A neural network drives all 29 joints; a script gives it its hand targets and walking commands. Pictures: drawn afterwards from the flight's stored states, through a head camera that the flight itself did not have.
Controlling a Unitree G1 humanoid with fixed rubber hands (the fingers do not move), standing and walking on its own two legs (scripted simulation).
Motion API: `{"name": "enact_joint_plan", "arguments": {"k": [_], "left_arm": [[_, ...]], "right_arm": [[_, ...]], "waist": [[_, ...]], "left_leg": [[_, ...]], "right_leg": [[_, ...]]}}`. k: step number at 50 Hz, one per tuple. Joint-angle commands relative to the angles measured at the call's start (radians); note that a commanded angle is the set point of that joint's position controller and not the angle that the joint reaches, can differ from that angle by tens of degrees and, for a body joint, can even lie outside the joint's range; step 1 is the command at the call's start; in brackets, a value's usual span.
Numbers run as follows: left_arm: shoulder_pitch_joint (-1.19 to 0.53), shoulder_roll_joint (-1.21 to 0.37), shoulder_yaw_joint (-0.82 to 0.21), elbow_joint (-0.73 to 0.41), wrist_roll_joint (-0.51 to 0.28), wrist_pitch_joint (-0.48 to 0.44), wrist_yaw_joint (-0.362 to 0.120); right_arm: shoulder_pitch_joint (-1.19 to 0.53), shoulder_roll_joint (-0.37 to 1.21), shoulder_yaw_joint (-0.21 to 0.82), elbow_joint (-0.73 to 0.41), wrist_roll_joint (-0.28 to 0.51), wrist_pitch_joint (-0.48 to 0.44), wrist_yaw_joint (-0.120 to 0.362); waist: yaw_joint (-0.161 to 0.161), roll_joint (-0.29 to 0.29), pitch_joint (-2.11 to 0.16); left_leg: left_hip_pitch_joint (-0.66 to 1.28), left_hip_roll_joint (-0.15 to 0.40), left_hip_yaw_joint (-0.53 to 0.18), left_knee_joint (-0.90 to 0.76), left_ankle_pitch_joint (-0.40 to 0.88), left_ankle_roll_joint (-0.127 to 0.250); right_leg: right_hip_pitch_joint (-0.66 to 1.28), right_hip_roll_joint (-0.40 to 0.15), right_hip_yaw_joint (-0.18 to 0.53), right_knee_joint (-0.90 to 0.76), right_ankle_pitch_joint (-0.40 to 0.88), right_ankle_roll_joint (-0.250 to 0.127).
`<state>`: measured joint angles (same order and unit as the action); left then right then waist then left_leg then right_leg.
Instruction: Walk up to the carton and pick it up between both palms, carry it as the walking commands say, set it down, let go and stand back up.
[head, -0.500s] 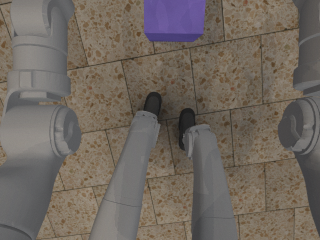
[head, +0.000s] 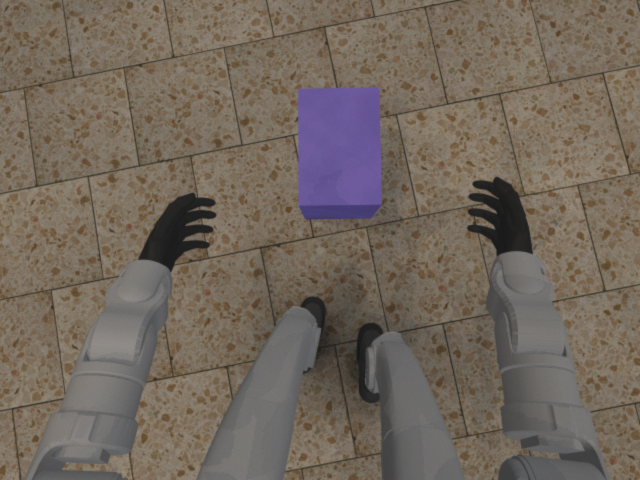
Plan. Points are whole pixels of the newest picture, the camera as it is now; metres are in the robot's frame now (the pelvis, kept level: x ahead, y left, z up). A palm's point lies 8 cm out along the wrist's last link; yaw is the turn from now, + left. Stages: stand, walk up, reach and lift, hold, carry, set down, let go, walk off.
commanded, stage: let go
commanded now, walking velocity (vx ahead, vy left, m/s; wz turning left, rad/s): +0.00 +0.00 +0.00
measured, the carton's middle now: (338, 160) +0.59 +0.06 -0.60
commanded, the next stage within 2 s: stand in 0.92 s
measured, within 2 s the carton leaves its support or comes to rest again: neither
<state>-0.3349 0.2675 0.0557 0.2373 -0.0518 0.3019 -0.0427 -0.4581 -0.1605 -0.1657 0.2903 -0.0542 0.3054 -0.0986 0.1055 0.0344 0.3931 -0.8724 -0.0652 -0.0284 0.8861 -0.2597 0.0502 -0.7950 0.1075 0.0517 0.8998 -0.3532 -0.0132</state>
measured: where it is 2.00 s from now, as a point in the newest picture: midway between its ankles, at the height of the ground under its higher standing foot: (337, 362)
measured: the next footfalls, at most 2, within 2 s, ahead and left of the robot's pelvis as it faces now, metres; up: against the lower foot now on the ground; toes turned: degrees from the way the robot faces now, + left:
none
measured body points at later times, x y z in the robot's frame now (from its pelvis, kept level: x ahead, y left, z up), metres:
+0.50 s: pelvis +0.07 -0.03 +0.05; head +0.12 -0.03 +0.50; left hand +0.24 +0.20 -0.03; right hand +0.26 -0.25 -0.03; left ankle +0.09 +0.08 -0.68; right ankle +0.05 -0.11 -0.68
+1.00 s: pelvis +0.11 -0.05 +0.05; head +0.09 -0.04 +0.50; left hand +0.25 +0.22 -0.03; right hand +0.28 -0.29 -0.03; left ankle +0.09 +0.08 -0.68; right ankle +0.05 -0.11 -0.68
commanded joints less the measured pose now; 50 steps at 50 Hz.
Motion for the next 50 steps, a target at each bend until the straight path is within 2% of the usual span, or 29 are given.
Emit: {"name": "enact_joint_plan", "arguments": {"k": [1, 2, 3, 5, 7, 9, 11, 13, 17, 19, 21, 25, 26, 27, 28, 29, 30, 35, 37, 38, 39, 42, 43, 44, 45, 46, 48, 49, 50], "left_arm": [[0.213, 0.072, 0.041, -0.073, 0.041, -0.086, -0.005], [0.318, 0.053, 0.027, -0.093, 0.056, -0.105, -0.014], [0.221, 0.088, 0.066, -0.060, 0.076, -0.118, -0.013], [0.215, 0.063, 0.046, -0.012, 0.063, -0.145, -0.022], [0.239, 0.059, 0.016, -0.032, 0.049, -0.167, -0.032], [0.297, 0.043, -0.004, -0.001, 0.054, -0.190, -0.034], [0.352, 0.039, 0.017, 0.044, 0.067, -0.191, -0.032], [0.373, 0.039, 0.017, 0.046, 0.074, -0.207, -0.025], [0.461, 0.044, 0.019, 0.044, 0.079, -0.227, -0.033], [0.501, 0.043, 0.012, 0.022, 0.068, -0.232, -0.035], [0.529, 0.056, 0.016, 0.014, 0.075, -0.239, -0.030], [0.561, 0.088, 0.047, 0.017, 0.082, -0.230, -0.033], [0.538, 0.096, 0.045, 0.019, 0.081, -0.232, -0.036], [0.565, 0.105, 0.051, 0.028, 0.087, -0.224, -0.039], [0.563, 0.100, 0.040, 0.049, 0.069, -0.217, -0.041], [0.552, 0.112, 0.049, 0.034, 0.079, -0.215, -0.040], [0.540, 0.101, 0.035, 0.044, 0.071, -0.212, -0.040], [0.571, 0.096, 0.026, 0.096, 0.065, -0.178, -0.041], [0.559, 0.093, 0.050, 0.067, 0.071, -0.147, -0.022], [0.543, 0.093, 0.043, 0.037, 0.075, -0.135, -0.016], [0.561, 0.095, 0.063, 0.046, 0.086, -0.116, 0.000], [0.548, 0.096, 0.056, 0.063, 0.069, -0.110, 0.010], [0.513, 0.103, 0.050, 0.039, 0.074, -0.106, 0.008], [0.526, 0.093, 0.052, 0.057, 0.076, -0.101, 0.014], [0.542, 0.224, 0.078, 0.169, 0.073, -0.196, 0.057], [0.543, 0.250, 0.080, 0.189, 0.091, -0.231, 0.071], [0.562, 0.239, 0.075, 0.217, 0.088, -0.277, 0.077], [0.570, 0.214, 0.066, 0.250, 0.084, -0.291, 0.077], [0.532, 0.211, 0.066, 0.262, 0.089, -0.302, 0.075]], "right_arm": [[0.113, -0.059, -0.004, -0.068, -0.018, -0.094, 0.031], [0.240, -0.074, -0.014, -0.058, -0.043, -0.110, 0.040], [0.157, -0.080, -0.007, 0.004, -0.022, -0.124, 0.048], [0.160, -0.082, -0.014, 0.062, -0.026, -0.150, 0.060], [0.246, -0.085, 0.002, 0.082, -0.003, -0.176, 0.075], [0.313, -0.098, 0.011, 0.120, 0.004, -0.204, 0.089], [0.367, -0.102, 0.028, 0.161, 0.006, -0.211, 0.102], [0.414, -0.114, 0.041, 0.147, 0.027, -0.228, 0.118], [0.497, -0.130, 0.051, 0.058, 0.013, -0.251, 0.126], [0.556, -0.135, 0.081, 0.037, 0.042, -0.252, 0.134], [0.596, -0.118, 0.120, 0.026, 0.059, -0.254, 0.143], [0.619, -0.150, 0.118, -0.049, 0.056, -0.250, 0.149], [0.612, -0.142, 0.116, -0.042, 0.056, -0.249, 0.145], [0.641, -0.143, 0.114, -0.032, 0.064, -0.243, 0.144], [0.622, -0.150, 0.099, -0.032, 0.054, -0.236, 0.138], [0.626, -0.140, 0.134, -0.012, 0.070, -0.225, 0.148], [0.610, -0.152, 0.112, -0.024, 0.059, -0.224, 0.142], [0.639, -0.145, 0.109, 0.024, 0.054, -0.194, 0.128], [0.654, -0.154, 0.113, 0.045, 0.075, -0.209, 0.122], [0.657, -0.155, 0.106, 0.061, 0.082, -0.216, 0.118], [0.671, -0.155, 0.119, 0.063, 0.086, -0.227, 0.114], [0.658, -0.156, 0.135, 0.080, 0.096, -0.237, 0.096], [0.649, -0.159, 0.124, 0.101, 0.086, -0.237, 0.094], [0.670, -0.156, 0.144, 0.110, 0.087, -0.237, 0.086], [0.636, -0.299, 0.069, 0.223, 0.010, -0.263, 0.079], [0.637, -0.300, 0.059, 0.228, 0.014, -0.276, 0.081], [0.649, -0.320, 0.052, 0.250, 0.008, -0.294, 0.073], [0.637, -0.304, 0.049, 0.269, 0.004, -0.306, 0.070], [0.663, -0.271, 0.055, 0.291, 0.010, -0.307, 0.071]], "waist": [[-0.010, -0.008, -1.149], [-0.025, -0.001, -1.146], [-0.019, 0.012, -0.943], [-0.052, -0.024, -0.766], [-0.087, 0.001, -0.719], [-0.089, 0.042, -0.649], [-0.080, 0.033, -0.541], [-0.071, 0.038, -0.519], [-0.093, -0.063, -0.472], [-0.100, -0.032, -0.463], [-0.073, -0.045, -0.454], [-0.085, -0.077, -0.445], [-0.082, -0.103, -0.449], [-0.076, -0.058, -0.447], [-0.098, -0.107, -0.405], [-0.067, -0.069, -0.409], [-0.091, -0.085, -0.390], [-0.100, -0.106, -0.334], [-0.109, -0.092, -0.394], [-0.112, -0.044, -0.426], [-0.098, -0.051, -0.432], [-0.114, -0.087, -0.429], [-0.121, -0.073, -0.430], [-0.122, -0.110, -0.411], [-0.038, -0.173, -0.566], [-0.068, -0.182, -0.550], [-0.085, -0.145, -0.565], [-0.081, -0.076, -0.564], [-0.113, -0.051, -0.558]], "left_leg": [[0.962, 0.111, -0.145, -0.152, 0.392, -0.057], [0.995, 0.104, -0.138, -0.173, 0.422, -0.068], [0.883, 0.094, -0.119, -0.214, 0.315, -0.060], [0.758, 0.097, -0.096, -0.276, 0.161, -0.063], [0.759, 0.099, -0.097, -0.312, 0.085, -0.059], [0.760, 0.097, -0.090, -0.350, 0.110, -0.074], [0.772, 0.093, -0.064, -0.405, 0.054, -0.078], [0.808, 0.093, -0.060, -0.414, 0.120, -0.077], [0.856, 0.078, -0.045, -0.453, 0.177, -0.061], [0.876, 0.070, -0.047, -0.446, 0.241, -0.057], [0.914, 0.066, -0.045, -0.443, 0.319, -0.047], [0.918, 0.046, -0.032, -0.445, 0.284, -0.046], [0.921, 0.040, -0.026, -0.435, 0.307, -0.041], [0.897, 0.041, -0.026, -0.425, 0.279, -0.051], [0.868, 0.036, -0.025, -0.438, 0.256, -0.050], [0.880, 0.033, -0.020, -0.437, 0.243, -0.043], [0.887, 0.032, -0.027, -0.432, 0.236, -0.050], [0.854, 0.030, -0.028, -0.425, 0.204, -0.060], [0.852, 0.021, -0.034, -0.415, 0.247, -0.069], [0.843, 0.013, -0.030, -0.418, 0.254, -0.071], [0.802, 0.011, -0.034, -0.409, 0.259, -0.076], [0.710, 0.004, -0.048, -0.408, 0.279, -0.070], [0.716, 0.008, -0.049, -0.399, 0.241, -0.078], [0.688, -0.001, -0.047, -0.404, 0.227, -0.075], [0.696, 0.054, -0.063, -0.342, 0.350, -0.055], [0.697, 0.062, -0.080, -0.339, 0.344, -0.049], [0.712, 0.082, -0.076, -0.320, 0.424, -0.026], [0.758, 0.092, -0.090, -0.315, 0.455, -0.019], [0.779, 0.102, -0.094, -0.331, 0.445, -0.019]], "right_leg": [[0.103, -0.034, -0.026, -0.198, 0.062, 0.019], [0.158, -0.034, -0.017, -0.236, 0.088, 0.012], [0.095, -0.035, -0.027, -0.264, 0.005, 0.018], [0.153, -0.049, -0.021, -0.308, -0.020, 0.009], [0.228, -0.064, -0.012, -0.336, -0.010, 0.003], [0.277, -0.075, -0.013, -0.371, 0.018, -0.006], [0.331, -0.082, -0.018, -0.419, -0.013, -0.007], [0.382, -0.093, -0.002, -0.447, 0.038, -0.013], [0.492, -0.105, 0.004, -0.500, 0.135, 0.004], [0.518, -0.116, 0.018, -0.514, 0.195, -0.004], [0.527, -0.118, 0.008, -0.516, 0.269, 0.010], [0.579, -0.132, 0.033, -0.534, 0.285, 0.021], [0.586, -0.143, 0.047, -0.537, 0.356, 0.028], [0.618, -0.154, 0.059, -0.532, 0.355, 0.020], [0.625, -0.150, 0.062, -0.536, 0.364, 0.027], [0.615, -0.148, 0.051, -0.534, 0.342, 0.032], [0.585, -0.146, 0.059, -0.532, 0.347, 0.031], [0.613, -0.174, 0.097, -0.544, 0.476, 0.040], [0.639, -0.173, 0.093, -0.513, 0.575, 0.045], [0.664, -0.164, 0.083, -0.509, 0.604, 0.046], [0.688, -0.173, 0.085, -0.496, 0.637, 0.047], [0.738, -0.170, 0.095, -0.463, 0.811, 0.066], [0.721, -0.181, 0.099, -0.467, 0.759, 0.063], [0.732, -0.187, 0.109, -0.476, 0.805, 0.070], [0.746, -0.192, 0.118, -0.455, 0.779, 0.078], [0.748, -0.176, 0.111, -0.464, 0.717, 0.083], [0.745, -0.200, 0.136, -0.442, 0.817, 0.093], [0.709, -0.194, 0.143, -0.442, 0.776, 0.081], [0.675, -0.199, 0.147, -0.430, 0.746, 0.064]]}}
